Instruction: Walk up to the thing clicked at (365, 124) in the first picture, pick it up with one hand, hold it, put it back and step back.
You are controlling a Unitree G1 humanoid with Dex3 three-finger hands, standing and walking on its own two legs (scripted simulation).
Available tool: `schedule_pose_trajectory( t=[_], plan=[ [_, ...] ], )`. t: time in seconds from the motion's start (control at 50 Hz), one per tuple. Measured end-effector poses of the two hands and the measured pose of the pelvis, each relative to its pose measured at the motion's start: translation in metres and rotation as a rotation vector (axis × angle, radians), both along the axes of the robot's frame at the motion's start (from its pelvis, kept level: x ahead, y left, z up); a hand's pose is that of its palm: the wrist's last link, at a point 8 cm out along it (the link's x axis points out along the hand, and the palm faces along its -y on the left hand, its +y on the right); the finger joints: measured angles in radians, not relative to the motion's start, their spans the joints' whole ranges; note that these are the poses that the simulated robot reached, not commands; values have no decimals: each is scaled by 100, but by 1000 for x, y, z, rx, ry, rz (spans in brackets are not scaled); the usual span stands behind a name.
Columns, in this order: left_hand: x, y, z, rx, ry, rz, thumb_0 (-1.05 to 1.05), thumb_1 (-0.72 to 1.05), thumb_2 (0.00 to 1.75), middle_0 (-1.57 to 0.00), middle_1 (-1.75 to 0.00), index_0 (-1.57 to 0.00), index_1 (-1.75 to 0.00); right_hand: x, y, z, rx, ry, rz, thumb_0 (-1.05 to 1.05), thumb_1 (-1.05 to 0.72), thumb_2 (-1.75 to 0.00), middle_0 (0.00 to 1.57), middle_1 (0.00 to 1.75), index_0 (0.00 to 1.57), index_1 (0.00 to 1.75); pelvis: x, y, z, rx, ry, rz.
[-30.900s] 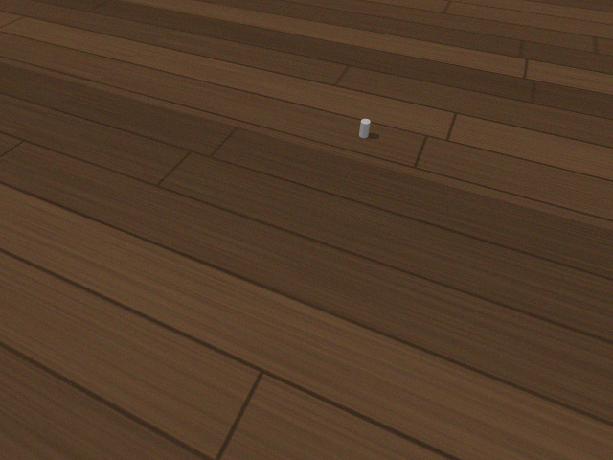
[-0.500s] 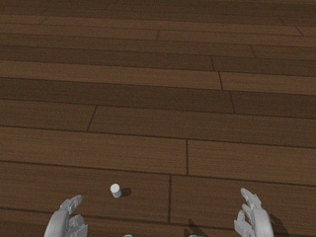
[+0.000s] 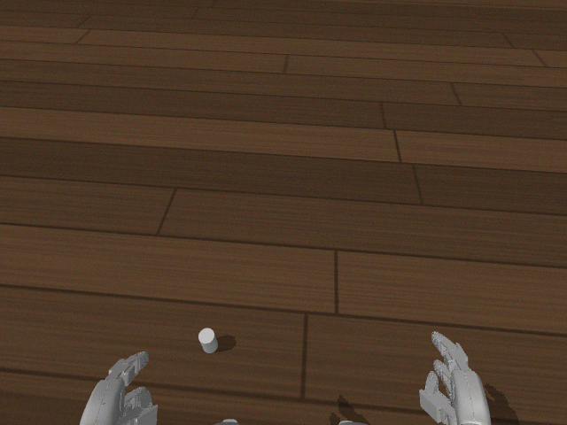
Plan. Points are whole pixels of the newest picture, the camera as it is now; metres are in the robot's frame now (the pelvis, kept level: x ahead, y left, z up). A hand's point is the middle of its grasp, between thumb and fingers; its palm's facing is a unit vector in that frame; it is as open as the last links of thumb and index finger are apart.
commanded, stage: home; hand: left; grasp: from above
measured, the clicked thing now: (208, 340) +0.49 +0.23 -0.67
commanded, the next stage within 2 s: stand in 0.74 s
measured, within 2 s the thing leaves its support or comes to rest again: neither
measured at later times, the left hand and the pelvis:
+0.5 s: hand (151, 410) +0.17 +0.18 -0.04, palm faces +0.04 -0.98 -0.20, open 7.4 cm; pelvis +0.00 +0.00 +0.00, yaw +0 degrees
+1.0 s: hand (135, 419) +0.16 +0.21 -0.08, palm faces +0.02 -0.95 -0.33, open 7.4 cm; pelvis +0.00 +0.00 +0.02, yaw +0 degrees
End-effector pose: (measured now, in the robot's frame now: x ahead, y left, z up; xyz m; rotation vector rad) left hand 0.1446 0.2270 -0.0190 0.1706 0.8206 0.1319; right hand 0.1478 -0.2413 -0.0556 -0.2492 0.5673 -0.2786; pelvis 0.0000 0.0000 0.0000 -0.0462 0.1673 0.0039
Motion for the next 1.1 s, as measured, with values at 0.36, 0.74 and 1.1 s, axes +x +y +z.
schedule_pose_trajectory(
  t=[0.36, 0.74, 1.1],
  plan=[
    [4, 3, 1, 2, -4, -11, 2, 91, 89, -19, -30, -20, -30, -3, 2, -1, -2, 10, -8, 1, -90, -90, 20, 30, 21, 30, 1, 3, 0, -2, 1, -3],
    [12, 2, 1, 2, -7, -6, 2, 91, 89, -19, -30, -20, -30, 6, 2, -3, 5, 18, -4, 1, -90, -90, 20, 30, 21, 30, 9, 2, -1, -1, 13, -3],
    [-30, 53, -44, 143, 158, 30, 1, 91, 89, -20, -30, -20, -30, -37, -29, -20, -2, 466, 82, 1, -90, -90, 20, 30, 21, 30, -3, 4, 27, 45, -150, -4]
  ],
)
